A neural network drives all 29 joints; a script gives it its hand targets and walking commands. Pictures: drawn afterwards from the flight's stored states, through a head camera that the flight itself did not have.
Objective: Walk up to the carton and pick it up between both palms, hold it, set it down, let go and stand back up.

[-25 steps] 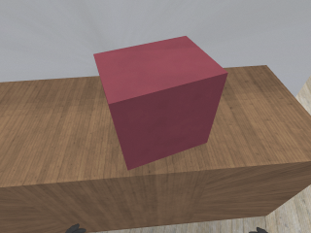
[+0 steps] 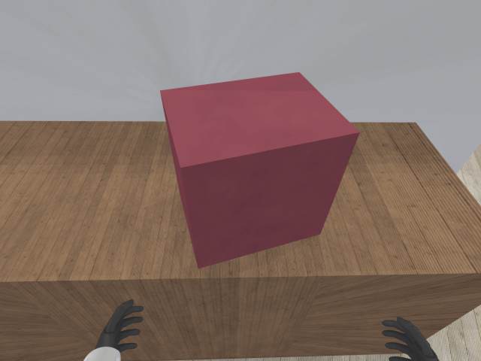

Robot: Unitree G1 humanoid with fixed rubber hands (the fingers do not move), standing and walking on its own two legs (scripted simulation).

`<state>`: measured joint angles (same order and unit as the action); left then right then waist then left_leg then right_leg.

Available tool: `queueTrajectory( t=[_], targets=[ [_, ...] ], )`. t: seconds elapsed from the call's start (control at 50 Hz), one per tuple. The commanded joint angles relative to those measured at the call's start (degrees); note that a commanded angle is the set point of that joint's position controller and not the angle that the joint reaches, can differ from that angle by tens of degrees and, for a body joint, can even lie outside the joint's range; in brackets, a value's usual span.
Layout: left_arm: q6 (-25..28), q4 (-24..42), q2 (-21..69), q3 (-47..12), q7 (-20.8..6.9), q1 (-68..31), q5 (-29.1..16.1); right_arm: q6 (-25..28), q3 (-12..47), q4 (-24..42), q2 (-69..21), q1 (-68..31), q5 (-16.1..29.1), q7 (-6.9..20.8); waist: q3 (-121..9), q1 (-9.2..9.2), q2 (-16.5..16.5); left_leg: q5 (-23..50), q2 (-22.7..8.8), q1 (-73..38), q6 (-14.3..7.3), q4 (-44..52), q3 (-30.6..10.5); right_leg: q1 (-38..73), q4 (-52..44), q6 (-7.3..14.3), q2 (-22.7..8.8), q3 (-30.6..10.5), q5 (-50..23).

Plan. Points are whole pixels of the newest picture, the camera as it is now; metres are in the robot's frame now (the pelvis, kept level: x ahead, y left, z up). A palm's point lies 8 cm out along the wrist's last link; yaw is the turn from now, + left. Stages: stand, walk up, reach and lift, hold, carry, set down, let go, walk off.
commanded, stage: reach and lift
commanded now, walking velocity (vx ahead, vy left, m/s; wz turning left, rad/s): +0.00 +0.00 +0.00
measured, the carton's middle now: (248, 170) +0.49 +0.00 +0.04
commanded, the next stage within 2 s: none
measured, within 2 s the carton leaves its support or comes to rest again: neither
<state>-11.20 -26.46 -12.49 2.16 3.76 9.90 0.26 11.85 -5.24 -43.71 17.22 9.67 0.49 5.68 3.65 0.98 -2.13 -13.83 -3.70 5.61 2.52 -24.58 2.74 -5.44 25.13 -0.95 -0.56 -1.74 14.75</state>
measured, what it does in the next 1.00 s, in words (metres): stands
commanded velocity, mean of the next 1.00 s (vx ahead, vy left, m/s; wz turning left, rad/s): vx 0.00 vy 0.00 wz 0.00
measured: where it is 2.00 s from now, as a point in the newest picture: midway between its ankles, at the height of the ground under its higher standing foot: outside the picture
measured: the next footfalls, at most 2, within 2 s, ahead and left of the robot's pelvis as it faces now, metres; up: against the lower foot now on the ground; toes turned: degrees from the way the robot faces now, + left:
none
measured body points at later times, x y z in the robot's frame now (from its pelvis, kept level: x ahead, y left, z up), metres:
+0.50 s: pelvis +0.02 +0.00 +0.01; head +0.02 +0.01 +0.46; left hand +0.22 +0.24 -0.03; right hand +0.22 -0.28 -0.04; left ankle +0.00 +0.14 -0.74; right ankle -0.01 -0.13 -0.74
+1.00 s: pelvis +0.01 -0.01 +0.00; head +0.02 -0.02 +0.45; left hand +0.27 +0.22 +0.01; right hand +0.29 -0.29 +0.00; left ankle +0.00 +0.14 -0.74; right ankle -0.01 -0.13 -0.74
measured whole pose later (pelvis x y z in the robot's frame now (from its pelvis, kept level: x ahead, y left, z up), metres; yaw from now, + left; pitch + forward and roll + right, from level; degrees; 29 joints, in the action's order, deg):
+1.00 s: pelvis +0.01 -0.01 +0.00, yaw -1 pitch +2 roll +0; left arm 8.5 -21.2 -8.0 2.7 8.7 4.0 -8.4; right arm 23.4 6.9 -45.6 30.4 -4.7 27.6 15.6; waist -2.4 -2.9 1.3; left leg -14.3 -4.8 12.7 3.4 -24.8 2.6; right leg -13.1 25.2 -0.1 0.9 -2.4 14.6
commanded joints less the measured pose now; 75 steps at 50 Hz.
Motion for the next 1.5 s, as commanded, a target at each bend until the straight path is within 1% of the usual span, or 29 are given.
queueTrajectory(
  t=[0.0,0.04,0.08,0.18,0.24,0.28,0.3,0.42,0.44,0.46,0.52,0.58,0.62,0.66,0.7,0.78,0.8,0.82,0.84,0.86,0.88,0.94,1.0,1.04,1.1,1.18,1.26,1.4,1.48],
  targets=[
    [4.2,9.2,-5.9,2.1,0.7,-7.3,-0.6,0.4,-0.7,8.7,6.7,-4.1,2.5,0.8,-2.2,-0.35,3.3,3.8,4.2,-6.3,-1.6,4.6,1.5,-9.6,-7.9,1.8,1.0,2.1,-7.0],
    [5.4,9.0,-5.5,2.3,0.9,-6.3,-1.1,0.5,-0.8,9.1,7.9,-4.0,3.2,1.2,-3.4,-0.33,2.2,5.5,4.1,-7.3,-1.4,4.7,1.2,-9.5,-8.2,1.7,1.4,2.3,-8.2],
    [6.3,8.7,-4.9,2.5,0.9,-5.4,-1.4,0.9,-0.9,9.7,8.9,-4.5,3.8,1.4,-4.5,-0.76,1.2,6.8,4.0,-7.5,-1.4,4.8,1.1,-9.1,-8.4,1.8,1.7,2.6,-9.0],
    [9.5,9.5,-4.1,3.0,0.7,-2.3,-2.8,3.0,-1.1,11.2,11.1,-3.9,5.3,1.3,-7.4,-0.75,-2.4,12.5,4.4,-8.6,-1.4,4.1,0.8,-7.1,-8.4,1.2,2.5,2.7,-15.1],
    [11.5,10.4,-3.8,3.2,0.7,-1.8,-3.6,4.7,-0.7,12.2,12.2,-4.7,6.8,1.6,-8.9,-1.52,-2.8,14.6,4.5,-8.5,-1.3,4.2,0.6,-6.3,-8.4,1.3,2.8,2.7,-16.6],
    [12.6,10.8,-3.5,3.6,1.0,-1.4,-3.5,5.5,-0.1,12.4,12.9,-4.9,7.9,2.1,-8.8,-2.10,-2.5,16.1,4.3,-8.4,-1.1,4.1,0.6,-6.5,-8.5,1.7,3.1,2.7,-17.0],
    [13.1,11.3,-3.5,3.8,1.2,-1.9,-3.3,5.9,-0.1,11.9,13.2,-5.2,8.8,2.3,-9.3,-2.41,-1.4,16.4,4.3,-8.4,-0.9,4.0,0.5,-6.6,-8.5,2.0,3.1,2.6,-16.5],
    [14.8,14.2,-1.5,3.6,2.3,-0.5,-2.3,7.7,2.0,8.3,15.8,-5.5,13.7,4.4,-9.1,-2.66,2.2,20.1,3.8,-9.7,-0.1,3.5,-0.1,-7.3,-9.1,3.6,3.5,2.2,-16.6],
    [14.9,15.0,-1.2,3.4,2.5,-0.7,-2.3,7.9,2.0,7.7,16.3,-5.9,14.5,4.9,-8.8,-2.34,2.7,19.7,3.7,-9.6,0.0,3.6,-0.3,-7.8,-9.3,3.8,3.5,2.2,-15.6],
    [15.2,15.6,-1.2,3.3,2.6,-1.0,-2.7,8.3,2.3,8.4,16.5,-6.5,15.1,5.3,-8.9,-2.25,2.2,18.8,3.8,-9.0,-0.3,3.4,-0.2,-8.0,-9.3,3.8,3.4,1.9,-15.1],
    [15.7,16.4,-0.9,3.3,3.0,-1.3,-2.6,9.1,3.2,7.6,17.7,-7.2,17.3,6.2,-9.3,-2.23,2.5,18.9,3.8,-8.2,-0.3,2.9,-0.3,-7.9,-8.7,3.8,3.3,1.7,-16.2],
    [16.9,16.5,-1.1,3.9,3.3,-2.7,-2.9,10.1,4.1,7.3,18.4,-9.0,19.1,6.9,-9.6,-2.76,1.8,16.9,4.1,-6.2,-0.7,2.5,-0.1,-7.8,-7.8,3.6,3.0,1.2,-15.8],
    [17.6,16.5,-1.0,4.2,3.4,-3.2,-3.0,10.8,4.9,7.1,18.7,-9.8,20.2,7.1,-9.5,-2.73,1.4,16.5,4.2,-5.1,-0.7,2.0,0.1,-7.6,-7.2,3.4,2.9,1.0,-16.8],
    [18.2,16.0,-0.9,4.3,3.4,-3.2,-3.6,11.6,5.1,7.7,19.9,-11.0,20.8,7.2,-10.4,-2.64,-0.3,16.0,4.3,-4.7,-0.9,1.8,0.3,-7.2,-6.7,3.1,3.1,1.0,-17.5],
    [19.0,16.1,-0.6,4.3,3.5,-4.4,-4.1,12.5,5.1,7.5,20.8,-12.5,21.6,7.4,-11.5,-2.63,-0.3,16.2,4.4,-3.9,-0.8,1.2,0.4,-7.1,-5.8,3.1,3.3,0.9,-18.4],
    [20.4,14.9,0.1,4.2,3.7,-5.8,-5.1,13.7,6.5,7.1,22.2,-15.0,23.5,7.6,-12.1,-2.75,-1.7,16.5,4.5,-3.2,-0.8,0.3,0.5,-7.6,-4.9,2.9,3.6,1.0,-19.3],
    [21.3,16.2,-0.9,2.2,4.2,-12.9,-8.3,13.9,5.3,7.9,25.8,-23.1,24.8,8.5,-13.4,-3.00,0.3,15.8,3.9,-3.2,-0.2,0.9,0.7,-11.2,-4.8,2.2,4.2,2.7,-15.8],
    [21.7,14.2,-0.2,1.1,4.6,-11.0,-8.8,13.9,6.1,5.9,25.5,-22.1,25.4,9.2,-12.2,-2.97,-0.7,14.8,3.7,-3.0,-0.4,0.6,0.6,-12.5,-5.2,2.5,4.2,2.8,-13.2],
    [22.0,14.4,-0.3,1.3,4.8,-12.9,-9.1,13.9,5.8,6.5,26.4,-23.7,25.8,9.5,-12.8,-3.43,-0.6,14.3,3.5,-3.0,-0.4,0.5,0.5,-13.6,-5.3,2.6,4.2,2.9,-12.1],
    [22.1,13.4,0.2,1.1,5.0,-12.6,-8.9,13.7,6.5,5.7,26.5,-24.2,26.4,9.7,-13.4,-3.39,-0.9,14.2,3.4,-3.4,-0.4,0.2,0.4,-13.8,-5.1,2.7,4.4,2.9,-11.7],
    [22.2,13.4,0.0,1.6,5.2,-13.2,-8.9,13.7,7.1,5.3,26.7,-24.8,27.1,9.9,-14.1,-3.82,-0.9,14.7,3.3,-3.4,-0.3,0.0,0.4,-13.8,-4.9,2.8,4.5,2.8,-12.1],
    [21.6,11.9,0.2,2.6,5.3,-14.1,-8.7,13.3,9.5,2.7,27.6,-26.6,29.3,10.3,-16.2,-4.47,-1.4,16.4,3.5,-2.9,-0.3,-0.5,0.8,-12.2,-4.1,2.8,4.7,2.0,-15.2],
    [19.8,11.3,-0.4,4.3,4.9,-16.3,-8.2,11.7,11.6,1.7,28.1,-28.4,30.6,10.1,-17.1,-4.60,-2.3,15.7,4.1,-1.4,-0.7,0.1,1.5,-9.6,-3.6,2.2,4.4,0.7,-18.9],
    [18.0,11.7,-1.4,5.4,4.4,-18.6,-8.2,10.1,12.2,2.6,28.4,-30.1,30.8,9.6,-17.8,-4.49,-3.3,14.4,4.6,0.1,-1.2,1.0,2.1,-7.3,-3.4,1.5,3.9,-0.5,-21.4],
    [16.1,14.8,-3.0,6.6,4.1,-22.0,-8.9,8.2,11.7,6.5,29.1,-33.0,31.2,8.9,-20.3,-4.69,-4.0,14.4,5.2,2.6,-1.6,2.1,2.6,-3.6,-2.5,0.4,3.6,-1.7,-26.1],
    [14.4,17.3,-4.3,6.8,3.8,-25.1,-9.6,6.3,10.8,9.0,29.9,-36.1,31.6,8.1,-23.5,-4.53,-2.1,16.9,5.4,2.6,-1.2,2.5,2.6,-1.4,-2.3,0.4,3.6,-1.7,-29.6],
    [10.5,17.2,-5.3,6.8,2.9,-27.9,-9.8,2.7,9.4,9.2,31.1,-38.8,31.3,7.9,-23.8,-4.46,-0.9,15.9,5.2,0.5,-1.0,3.3,2.4,-3.6,-4.3,1.1,3.8,-0.9,-25.7],
    [2.5,19.1,-6.6,7.1,2.8,-33.5,-10.8,-4.7,6.0,12.4,32.4,-44.6,29.6,8.2,-23.1,-5.31,-2.0,12.5,4.9,-1.6,-1.3,4.5,2.0,-8.9,-7.5,1.7,4.9,1.2,-15.0],
    [-1.6,20.6,-6.9,7.5,3.3,-36.7,-10.7,-8.3,4.8,12.7,32.5,-47.3,28.9,8.6,-23.1,-5.78,-1.6,11.6,4.9,-1.6,-1.2,4.9,1.8,-10.2,-8.3,2.0,5.3,1.7,-12.1]
  ],
)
